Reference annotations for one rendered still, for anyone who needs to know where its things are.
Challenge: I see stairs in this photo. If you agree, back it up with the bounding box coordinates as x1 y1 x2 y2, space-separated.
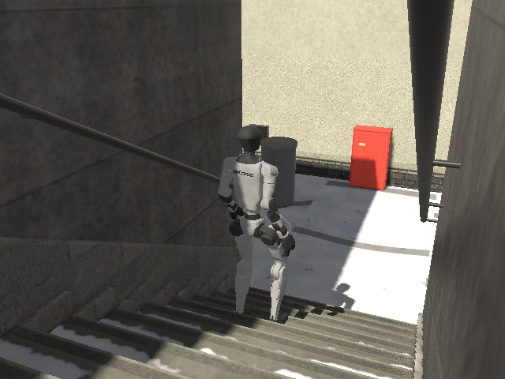
0 287 417 379

